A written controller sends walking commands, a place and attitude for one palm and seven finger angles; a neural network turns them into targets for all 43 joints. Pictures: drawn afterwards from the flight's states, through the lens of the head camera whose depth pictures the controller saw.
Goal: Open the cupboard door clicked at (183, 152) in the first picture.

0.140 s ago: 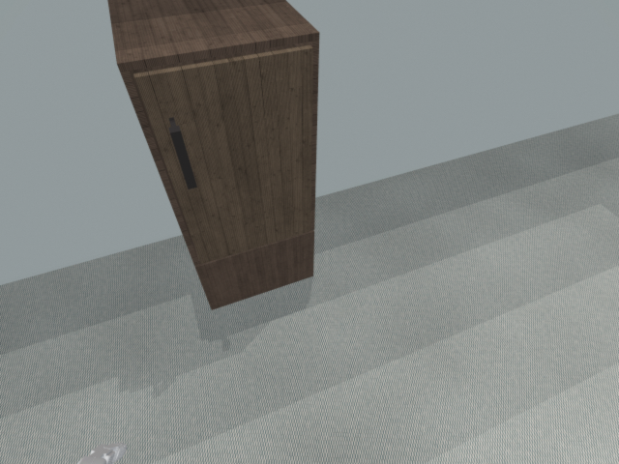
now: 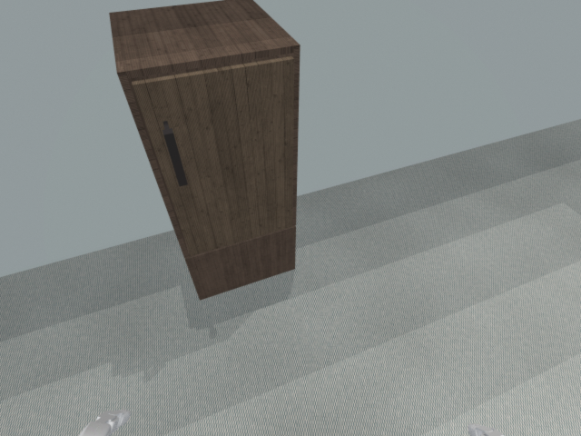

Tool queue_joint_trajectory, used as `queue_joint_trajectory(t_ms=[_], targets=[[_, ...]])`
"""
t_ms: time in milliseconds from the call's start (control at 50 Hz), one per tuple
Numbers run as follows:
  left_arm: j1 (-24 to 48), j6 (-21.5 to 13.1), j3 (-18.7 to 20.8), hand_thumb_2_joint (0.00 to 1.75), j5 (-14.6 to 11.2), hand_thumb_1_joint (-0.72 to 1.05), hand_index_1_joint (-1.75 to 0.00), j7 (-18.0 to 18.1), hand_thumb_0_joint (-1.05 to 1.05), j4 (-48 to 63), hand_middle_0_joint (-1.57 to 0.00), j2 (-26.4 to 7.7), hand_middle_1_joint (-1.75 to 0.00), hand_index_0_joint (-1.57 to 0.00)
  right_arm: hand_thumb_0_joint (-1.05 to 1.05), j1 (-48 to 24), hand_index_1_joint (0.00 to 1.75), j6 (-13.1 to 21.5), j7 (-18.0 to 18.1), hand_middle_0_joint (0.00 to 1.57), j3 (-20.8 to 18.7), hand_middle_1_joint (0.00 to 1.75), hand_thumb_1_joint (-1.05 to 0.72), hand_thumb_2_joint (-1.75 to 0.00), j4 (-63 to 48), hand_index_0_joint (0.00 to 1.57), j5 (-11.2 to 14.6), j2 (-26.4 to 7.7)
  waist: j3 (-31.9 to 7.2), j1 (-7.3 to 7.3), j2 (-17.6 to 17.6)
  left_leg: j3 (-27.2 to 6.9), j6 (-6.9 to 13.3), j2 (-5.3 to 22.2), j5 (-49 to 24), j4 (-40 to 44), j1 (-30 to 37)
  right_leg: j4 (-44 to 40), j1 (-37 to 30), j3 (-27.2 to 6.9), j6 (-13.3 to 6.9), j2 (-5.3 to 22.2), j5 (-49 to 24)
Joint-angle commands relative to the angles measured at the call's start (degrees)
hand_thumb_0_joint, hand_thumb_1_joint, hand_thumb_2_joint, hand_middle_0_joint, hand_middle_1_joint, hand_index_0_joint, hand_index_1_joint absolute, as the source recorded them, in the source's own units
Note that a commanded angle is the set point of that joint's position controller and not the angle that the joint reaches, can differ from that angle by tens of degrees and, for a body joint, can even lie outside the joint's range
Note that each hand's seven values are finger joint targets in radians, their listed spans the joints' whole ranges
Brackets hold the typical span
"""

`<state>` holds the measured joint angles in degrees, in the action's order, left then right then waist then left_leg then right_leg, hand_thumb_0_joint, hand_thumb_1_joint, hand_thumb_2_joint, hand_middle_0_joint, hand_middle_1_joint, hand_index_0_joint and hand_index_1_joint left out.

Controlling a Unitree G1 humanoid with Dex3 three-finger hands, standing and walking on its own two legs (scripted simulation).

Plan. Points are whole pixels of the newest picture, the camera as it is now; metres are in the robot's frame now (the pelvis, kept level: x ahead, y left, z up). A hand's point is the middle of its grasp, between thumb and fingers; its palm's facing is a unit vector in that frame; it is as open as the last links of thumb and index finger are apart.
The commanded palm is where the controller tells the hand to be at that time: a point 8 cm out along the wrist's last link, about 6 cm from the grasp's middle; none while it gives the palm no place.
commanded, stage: stand and wait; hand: left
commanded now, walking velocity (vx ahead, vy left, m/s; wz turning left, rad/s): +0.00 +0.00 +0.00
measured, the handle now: (174, 154) +0.72 +0.32 -0.04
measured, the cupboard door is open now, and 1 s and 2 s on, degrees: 0 0 0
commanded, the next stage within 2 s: look at it before walking up in 0.68 s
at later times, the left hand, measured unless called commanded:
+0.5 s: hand out of the picture +0.05 +0.22 -0.15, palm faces -0.04 -0.94 -0.33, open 7.4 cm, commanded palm none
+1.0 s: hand out of the picture +0.06 +0.22 -0.14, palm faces -0.04 -0.94 -0.33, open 7.4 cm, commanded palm none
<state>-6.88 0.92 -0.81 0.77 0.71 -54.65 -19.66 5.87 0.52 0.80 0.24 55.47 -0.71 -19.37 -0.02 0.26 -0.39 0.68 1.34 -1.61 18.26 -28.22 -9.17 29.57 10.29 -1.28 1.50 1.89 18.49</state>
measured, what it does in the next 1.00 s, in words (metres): stands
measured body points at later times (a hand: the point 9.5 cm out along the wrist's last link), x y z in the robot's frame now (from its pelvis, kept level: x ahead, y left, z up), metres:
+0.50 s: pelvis -0.02 -0.02 +0.01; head -0.01 -0.03 +0.46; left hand +0.05 +0.27 -0.13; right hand +0.05 -0.31 -0.13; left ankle -0.03 +0.11 -0.74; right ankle -0.03 -0.14 -0.74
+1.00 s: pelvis -0.02 -0.02 +0.01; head -0.02 -0.03 +0.46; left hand +0.06 +0.26 -0.12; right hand +0.04 -0.31 -0.13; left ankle -0.03 +0.11 -0.74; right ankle -0.03 -0.14 -0.74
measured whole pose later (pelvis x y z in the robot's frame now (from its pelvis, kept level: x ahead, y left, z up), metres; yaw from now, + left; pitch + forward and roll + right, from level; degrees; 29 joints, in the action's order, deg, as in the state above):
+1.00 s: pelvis -0.02 -0.02 +0.01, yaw +0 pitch -1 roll +0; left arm -7.4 0.0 -0.6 0.7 0.2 -61.6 -18.5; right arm 7.4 0.6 0.5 0.6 64.1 -0.4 -18.4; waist 1.2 0.5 -0.2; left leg 0.1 -0.9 0.7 12.1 -20.6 -7.2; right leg 22.0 8.4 -0.7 -0.4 -0.4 12.3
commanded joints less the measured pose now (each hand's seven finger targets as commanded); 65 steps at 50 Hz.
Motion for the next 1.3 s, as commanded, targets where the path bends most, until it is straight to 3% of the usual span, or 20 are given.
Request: queue_joint_trajectory(t_ms=[0, 320, 560, 880, 1280], targets=[[2.10, -1.66, 2.92, 0.90, 0.00, 0.90, -0.30, 0.39, 0.00, 2.87, -0.20, -11.32, -0.30, -0.20, 0.00, -2.98, 0.30, 1.26, 0.43, 0.20, -2.90, 0.30, -0.90, -0.90, -3.23, 0.20, -0.27, -11.29, -2.48, -0.24, 1.10, -5.09, 1.34, 7.45, -21.35, 5.31, 1.66, -3.69, -1.03, -3.09, -3.28, 4.21, -19.78], [1.45, -2.23, 2.80, 0.90, -0.18, 0.90, -0.30, 0.11, 0.00, -0.71, -0.20, -10.80, -0.30, -0.20, 0.00, -2.85, 0.30, 1.20, 0.33, 0.20, -2.25, 0.30, -0.90, -0.90, 0.98, 0.20, 0.04, -10.46, -3.33, -0.17, 0.84, -4.94, 0.46, 7.67, -16.75, 7.47, 3.12, -8.25, -2.57, -4.82, -3.36, 4.84, -18.59], [0.99, -2.31, 2.67, 0.90, -0.24, 0.90, -0.30, 0.18, 0.00, -3.20, -0.20, -10.45, -0.30, -0.20, 0.00, -1.28, 0.30, 1.02, 0.26, 0.20, -1.98, 0.30, -0.90, -0.90, 4.11, 0.20, 0.14, -10.10, -1.13, -0.31, 1.17, -5.09, -0.03, 7.88, -13.01, 9.31, 2.10, -10.61, -1.95, -5.39, -3.30, 4.82, -14.42], [1.70, -2.37, 2.82, 0.90, -0.13, 0.90, -0.30, 0.08, 0.00, -3.62, -0.20, -10.27, -0.30, -0.20, 0.00, -0.89, 0.30, 1.30, 0.21, 0.20, -2.03, 0.30, -0.90, -0.90, 5.00, 0.20, 0.06, -10.22, -0.51, -0.30, 0.92, -5.43, -0.12, 8.16, -12.33, 10.62, 2.01, -11.57, -1.11, -5.59, -3.11, 4.55, -12.35], [1.27, -2.47, 2.77, 0.90, -0.14, 0.90, -0.30, 0.02, 0.00, -4.21, -0.20, -10.65, -0.30, -0.20, 0.00, -1.55, 0.30, 1.52, 0.36, 0.20, -1.98, 0.30, -0.90, -0.90, 5.05, 0.20, 0.22, -10.90, -2.30, -0.30, 0.05, -5.70, 0.01, 8.62, -16.55, 10.79, 3.93, -11.33, -2.77, -5.02, -2.89, 4.63, -16.75]])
